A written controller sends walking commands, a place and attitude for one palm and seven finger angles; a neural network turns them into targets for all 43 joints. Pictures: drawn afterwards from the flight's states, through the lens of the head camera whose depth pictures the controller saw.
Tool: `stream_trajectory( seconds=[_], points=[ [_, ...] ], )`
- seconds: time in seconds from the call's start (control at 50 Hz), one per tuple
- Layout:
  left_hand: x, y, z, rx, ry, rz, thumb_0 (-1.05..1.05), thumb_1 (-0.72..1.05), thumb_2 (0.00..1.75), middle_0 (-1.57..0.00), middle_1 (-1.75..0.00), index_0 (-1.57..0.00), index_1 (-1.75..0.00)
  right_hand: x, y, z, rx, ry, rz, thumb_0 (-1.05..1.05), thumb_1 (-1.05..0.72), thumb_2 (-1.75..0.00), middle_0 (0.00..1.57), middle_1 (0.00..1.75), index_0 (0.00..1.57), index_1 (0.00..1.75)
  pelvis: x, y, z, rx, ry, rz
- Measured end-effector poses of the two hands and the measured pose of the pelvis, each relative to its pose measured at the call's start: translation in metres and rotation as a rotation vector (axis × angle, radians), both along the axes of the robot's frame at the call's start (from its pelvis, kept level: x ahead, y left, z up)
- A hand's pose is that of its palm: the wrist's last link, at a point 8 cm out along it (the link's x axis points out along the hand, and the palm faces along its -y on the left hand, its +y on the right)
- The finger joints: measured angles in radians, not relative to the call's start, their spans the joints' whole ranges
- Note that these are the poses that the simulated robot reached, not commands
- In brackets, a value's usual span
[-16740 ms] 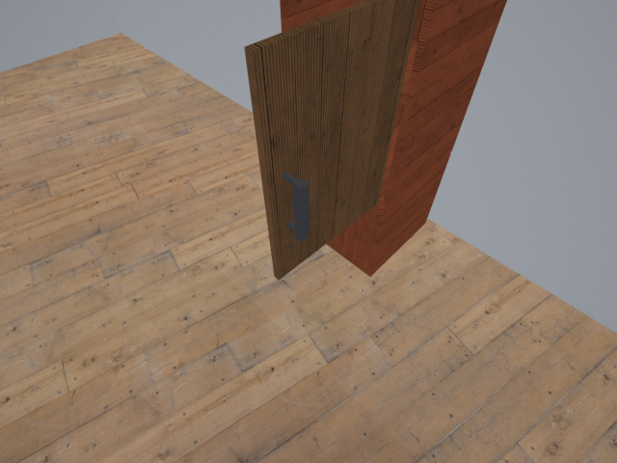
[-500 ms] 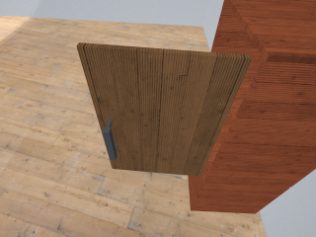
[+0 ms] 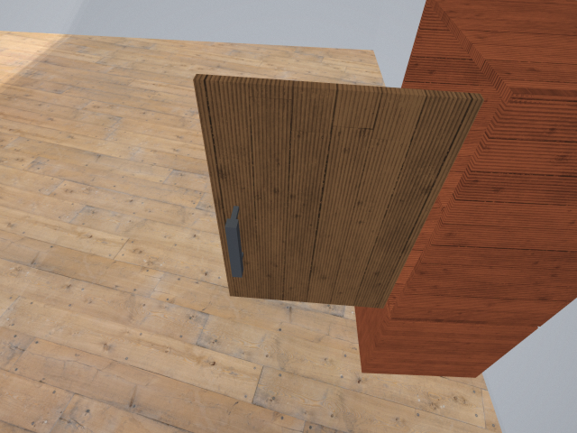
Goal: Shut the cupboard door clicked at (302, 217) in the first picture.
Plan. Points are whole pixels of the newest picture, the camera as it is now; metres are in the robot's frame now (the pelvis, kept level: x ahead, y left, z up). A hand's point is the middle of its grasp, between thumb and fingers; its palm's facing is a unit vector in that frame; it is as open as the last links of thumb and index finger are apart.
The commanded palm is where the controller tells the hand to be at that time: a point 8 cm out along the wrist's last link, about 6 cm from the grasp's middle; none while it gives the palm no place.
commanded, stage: come to a stop and stand still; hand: left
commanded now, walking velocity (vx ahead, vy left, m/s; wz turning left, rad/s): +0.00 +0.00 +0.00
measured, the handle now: (236, 242) +0.48 +0.14 -0.08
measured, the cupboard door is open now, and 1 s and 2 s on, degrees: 88 88 88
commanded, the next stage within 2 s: look again from close up in 0.34 s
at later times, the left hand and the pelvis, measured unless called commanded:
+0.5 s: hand out of the picture +0.00 +0.20 -0.18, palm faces -0.01 -0.98 -0.20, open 7.3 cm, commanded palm none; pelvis +0.01 +0.02 +0.00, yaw +0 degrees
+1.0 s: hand out of the picture +0.03 +0.19 -0.18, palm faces -0.02 -0.98 -0.19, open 7.3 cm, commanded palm none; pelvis +0.02 +0.02 +0.00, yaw -1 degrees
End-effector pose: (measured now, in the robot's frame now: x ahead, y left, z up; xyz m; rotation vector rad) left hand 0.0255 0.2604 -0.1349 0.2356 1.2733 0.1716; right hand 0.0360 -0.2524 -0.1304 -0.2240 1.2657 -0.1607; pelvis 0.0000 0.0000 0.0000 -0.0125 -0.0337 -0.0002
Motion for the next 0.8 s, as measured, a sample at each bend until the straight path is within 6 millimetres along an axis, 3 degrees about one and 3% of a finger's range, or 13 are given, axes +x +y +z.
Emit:
stream_trajectory(
  seconds=[0.14, 0.28, 0.56, 0.8],
  points=[
    [-0.025, -0.002, -0.007, -0.028, 0.075, 0.009, 0.0, 0.91, 0.9, -0.2, -0.3, -0.2, -0.3, -0.01, 0.008, 0.0, -0.003, 0.035, -0.016, 0.01, -0.91, -0.9, 0.2, 0.3, 0.21, 0.3, -0.002, 0.009, 0.001, 0.002, 0.003, -0.003],
    [-0.035, -0.008, -0.011, -0.057, 0.112, 0.015, 0.0, 0.91, 0.9, -0.2, -0.3, -0.2, -0.3, -0.006, 0.016, 0.001, -0.002, 0.033, -0.024, 0.01, -0.91, -0.9, 0.2, 0.3, 0.21, 0.3, 0.0, 0.014, 0.001, 0.002, 0.002, -0.005],
    [-0.02, -0.012, -0.014, -0.073, 0.101, 0.012, 0.0, 0.91, 0.9, -0.2, -0.3, -0.2, -0.3, 0.009, 0.03, 0.0, 0.019, 0.022, -0.031, 0.0, -0.91, -0.9, 0.2, 0.3, 0.21, 0.3, 0.009, 0.018, 0.002, 0.002, 0.004, -0.008],
    [-0.005, -0.014, -0.014, -0.075, 0.095, 0.005, 0.0, 0.91, 0.9, -0.2, -0.3, -0.2, -0.3, 0.005, 0.036, -0.002, 0.029, 0.056, -0.05, 0.0, -0.91, -0.9, 0.2, 0.3, 0.21, 0.3, 0.017, 0.019, 0.003, 0.003, 0.007, -0.011]
  ],
)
